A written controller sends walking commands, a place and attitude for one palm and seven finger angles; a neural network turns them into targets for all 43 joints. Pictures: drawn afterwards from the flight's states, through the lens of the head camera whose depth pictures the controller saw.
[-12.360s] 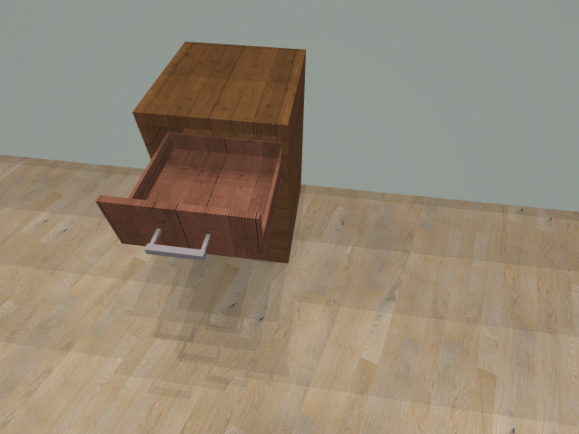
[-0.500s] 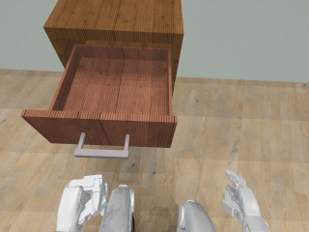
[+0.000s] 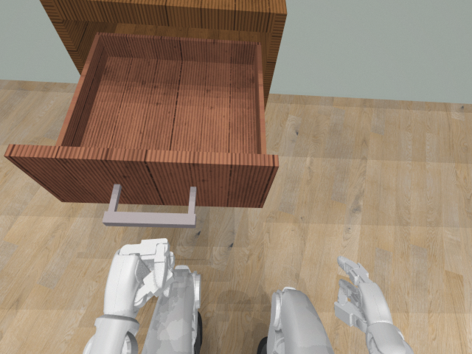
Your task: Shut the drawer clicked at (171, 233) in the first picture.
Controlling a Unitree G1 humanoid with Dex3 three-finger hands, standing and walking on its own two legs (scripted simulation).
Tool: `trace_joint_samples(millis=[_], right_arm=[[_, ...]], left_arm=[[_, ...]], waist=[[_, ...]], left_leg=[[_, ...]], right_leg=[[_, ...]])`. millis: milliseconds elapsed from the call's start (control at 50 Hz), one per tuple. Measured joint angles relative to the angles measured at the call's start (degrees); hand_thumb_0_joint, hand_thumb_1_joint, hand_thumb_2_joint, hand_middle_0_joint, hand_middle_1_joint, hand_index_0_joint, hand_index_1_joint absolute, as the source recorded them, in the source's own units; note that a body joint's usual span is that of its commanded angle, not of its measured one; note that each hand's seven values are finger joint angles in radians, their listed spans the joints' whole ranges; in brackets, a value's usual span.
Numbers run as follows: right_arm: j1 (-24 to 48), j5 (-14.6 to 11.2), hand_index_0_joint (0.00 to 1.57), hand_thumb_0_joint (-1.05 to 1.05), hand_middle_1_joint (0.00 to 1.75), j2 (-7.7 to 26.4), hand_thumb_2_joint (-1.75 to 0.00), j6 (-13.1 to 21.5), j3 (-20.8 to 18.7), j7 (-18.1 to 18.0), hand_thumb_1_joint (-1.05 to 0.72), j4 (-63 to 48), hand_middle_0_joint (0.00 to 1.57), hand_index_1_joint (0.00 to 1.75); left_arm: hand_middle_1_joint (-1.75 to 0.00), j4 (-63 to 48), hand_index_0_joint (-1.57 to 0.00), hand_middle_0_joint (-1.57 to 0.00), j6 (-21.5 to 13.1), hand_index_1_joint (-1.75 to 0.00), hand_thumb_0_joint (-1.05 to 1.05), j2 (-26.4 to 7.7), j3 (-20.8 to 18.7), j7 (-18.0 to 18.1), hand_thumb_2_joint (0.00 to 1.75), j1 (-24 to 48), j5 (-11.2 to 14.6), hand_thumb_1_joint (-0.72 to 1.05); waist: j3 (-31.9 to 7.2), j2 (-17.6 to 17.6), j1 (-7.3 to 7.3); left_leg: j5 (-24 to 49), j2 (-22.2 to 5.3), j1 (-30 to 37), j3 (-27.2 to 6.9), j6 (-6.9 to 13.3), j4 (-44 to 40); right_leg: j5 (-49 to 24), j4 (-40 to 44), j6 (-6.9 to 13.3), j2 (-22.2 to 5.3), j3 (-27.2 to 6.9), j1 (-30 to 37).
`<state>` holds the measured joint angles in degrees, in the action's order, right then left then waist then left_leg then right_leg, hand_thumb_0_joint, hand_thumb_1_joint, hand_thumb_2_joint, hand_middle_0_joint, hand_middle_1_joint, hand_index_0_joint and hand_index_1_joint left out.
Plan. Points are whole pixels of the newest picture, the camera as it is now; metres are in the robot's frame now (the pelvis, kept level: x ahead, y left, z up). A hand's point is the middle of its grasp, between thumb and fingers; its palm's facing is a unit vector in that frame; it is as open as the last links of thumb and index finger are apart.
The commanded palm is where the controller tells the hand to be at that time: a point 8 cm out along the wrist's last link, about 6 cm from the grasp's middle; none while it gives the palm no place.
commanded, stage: bring the fist close to the handle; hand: left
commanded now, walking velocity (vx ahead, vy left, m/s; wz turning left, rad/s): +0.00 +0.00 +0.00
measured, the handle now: (153, 206) +0.34 +0.17 +0.00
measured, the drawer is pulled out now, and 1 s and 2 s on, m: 0.30 0.28 0.16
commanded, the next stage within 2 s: push the drawer shut in 0.48 s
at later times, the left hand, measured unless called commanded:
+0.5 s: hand (169, 269) +0.25 +0.12 +0.00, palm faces +0.02 -1.00 +0.00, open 3.3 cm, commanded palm +0.23 +0.17 +0.00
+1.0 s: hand (176, 245) +0.28 +0.12 +0.00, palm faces -0.01 -1.00 -0.02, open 3.2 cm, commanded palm +0.28 +0.16 +0.00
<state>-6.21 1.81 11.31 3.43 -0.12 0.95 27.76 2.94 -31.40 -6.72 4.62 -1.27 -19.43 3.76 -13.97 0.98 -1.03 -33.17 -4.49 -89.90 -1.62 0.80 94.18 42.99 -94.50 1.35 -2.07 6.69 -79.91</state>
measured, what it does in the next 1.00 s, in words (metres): stands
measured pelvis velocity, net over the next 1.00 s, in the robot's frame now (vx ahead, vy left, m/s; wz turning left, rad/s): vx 0.00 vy -0.01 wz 0.00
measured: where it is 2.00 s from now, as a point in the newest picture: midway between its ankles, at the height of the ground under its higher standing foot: outside the picture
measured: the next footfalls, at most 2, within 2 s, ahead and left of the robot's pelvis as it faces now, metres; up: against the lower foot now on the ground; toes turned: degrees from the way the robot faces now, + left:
none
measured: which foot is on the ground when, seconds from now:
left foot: down 0.00-1.00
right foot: down 0.00-1.00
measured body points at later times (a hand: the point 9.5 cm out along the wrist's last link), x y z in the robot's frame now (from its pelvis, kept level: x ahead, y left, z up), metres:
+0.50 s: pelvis +0.00 +0.00 +0.00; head +0.13 +0.03 +0.43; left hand +0.24 +0.18 +0.01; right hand +0.22 -0.22 -0.10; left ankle +0.08 +0.12 -0.53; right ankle +0.01 -0.12 -0.53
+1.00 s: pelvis +0.00 -0.01 +0.00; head +0.14 +0.01 +0.42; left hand +0.28 +0.17 +0.00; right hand +0.20 -0.24 -0.11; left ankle +0.08 +0.12 -0.53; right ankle +0.01 -0.12 -0.53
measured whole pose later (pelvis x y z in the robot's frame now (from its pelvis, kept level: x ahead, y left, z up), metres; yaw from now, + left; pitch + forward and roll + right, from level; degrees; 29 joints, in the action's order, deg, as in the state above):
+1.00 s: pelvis +0.00 -0.01 +0.00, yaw +0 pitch +30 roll -4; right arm -6.5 1.8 12.6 -0.1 0.4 0.6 29.6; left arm 9.5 -31.1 -8.2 2.6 0.9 -8.3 4.4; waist -13.5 1.6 -1.3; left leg -32.9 -4.5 -91.7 -2.0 0.1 94.4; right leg 43.1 -95.3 2.0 -1.8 6.8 -82.0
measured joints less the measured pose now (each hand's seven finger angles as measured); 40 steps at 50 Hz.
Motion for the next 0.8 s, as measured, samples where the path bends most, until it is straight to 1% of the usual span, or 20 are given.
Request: trace_joint_samples(millis=[80, 120, 260, 320, 440, 520, 660, 800], right_arm=[[0.1, 0.3, 0.21, 0.01, 0.3, 0.1, -0.9, -0.5, 0.2, 0.4, -0.91, 0.3, 0.2, 0.3], [0.2, 0.4, 0.21, 0.01, 0.3, 0.2, -0.9, -0.8, 0.3, 0.6, -0.91, 0.4, 0.2, 0.3], [0.0, 0.0, 0.21, 0.01, 0.3, 0.4, -0.9, -2.2, 0.4, 0.7, -0.91, 0.0, 0.2, 0.3], [-0.2, -0.2, 0.21, 0.01, 0.3, 0.3, -0.9, -2.7, 0.4, 0.6, -0.91, -0.2, 0.2, 0.3], [-0.2, 0.0, 0.21, 0.01, 0.3, 0.3, -0.9, -2.6, 0.4, 0.6, -0.91, 0.0, 0.2, 0.3], [0.3, 0.1, 0.21, 0.01, 0.3, 0.5, -0.9, -2.4, 0.4, 0.4, -0.91, 0.2, 0.2, 0.3], [0.9, 0.0, 0.21, 0.01, 0.3, 0.6, -0.9, -2.8, 0.2, 0.4, -0.91, -0.3, 0.2, 0.3], [0.9, 0.1, 0.21, 0.01, 0.3, 0.7, -0.9, -2.9, 0.6, 0.0, -0.91, 0.4, 0.2, 0.3]], left_arm=[[-1.6, 0.6, -1.39, -1.4, -0.5, -1.6, 0.02, -0.2, -1.0, 1.9, 0.9, 1.8, 0.0, 0.9], [-1.6, 0.9, -1.39, -1.4, -0.7, -1.6, 0.02, -0.3, -1.2, 2.3, 0.9, 2.7, 0.0, 0.9], [-1.6, -0.2, -1.39, -1.4, 1.1, -1.6, 0.02, -0.2, 0.3, 1.2, 0.9, 2.7, 0.0, 0.9], [-1.6, -0.4, -1.39, -1.4, 1.4, -1.6, 0.02, 0.1, 0.4, 1.6, 0.9, 1.7, 0.0, 0.9], [-1.6, 0.3, -1.39, -1.4, -0.2, -1.6, 0.02, 0.2, 0.0, 2.8, 0.9, 1.0, -0.3, 0.9], [-1.6, 1.2, -1.39, -1.4, -1.4, -1.6, 0.02, -0.2, 0.2, 2.5, 0.9, 1.8, -0.5, 0.9], [-1.6, 1.0, -1.39, -1.4, -0.4, -1.6, 0.02, -0.2, 0.4, 1.9, 0.9, 2.9, -0.4, 0.9], [-1.6, 3.4, -1.4, -1.4, -0.3, -1.6, 0.01, -1.1, -1.1, 2.7, 0.9, 6.9, -0.4, 0.9]], waist=[[-0.1, 0.0, -0.02], [-0.2, 0.1, -0.01], [0.0, 0.6, 0.11], [0.0, 0.5, 0.16], [-0.4, 0.3, 0.3], [-0.4, 0.2, 0.27], [-0.1, 0.2, 0.21], [0.0, 0.4, 0.07]], left_leg=[[0.0, 0.1, -1.2, 0.0, 0.1, 0.7], [0.0, 0.2, -1.8, -0.1, 0.2, 1.0], [-0.1, 0.2, -2.0, 0.2, 0.4, 1.1], [-0.1, 0.2, -1.4, 0.4, 0.4, 0.5], [0.0, 0.3, -1.1, 0.3, 0.2, 0.1], [-0.1, 0.3, -1.5, 0.0, 0.0, 0.5], [-0.2, 0.2, -1.7, -0.2, -0.3, 0.8], [0.0, 0.1, -2.0, -0.5, -0.6, 0.7]], right_leg=[[0.1, -0.7, -0.1, -0.1, 0.0, -1.1], [0.2, -1.0, -0.2, -0.2, 0.0, -1.7], [0.2, -1.1, -0.4, -0.2, -0.3, -1.9], [0.0, -0.6, -0.4, -0.2, -0.5, -1.5], [0.1, -0.3, -0.2, -0.2, -0.4, -1.2], [0.4, -0.8, 0.0, -0.2, -0.1, -1.5], [0.6, -1.2, 0.3, -0.1, 0.0, -1.8], [0.5, -1.2, 0.6, 0.1, 0.2, -2.1]])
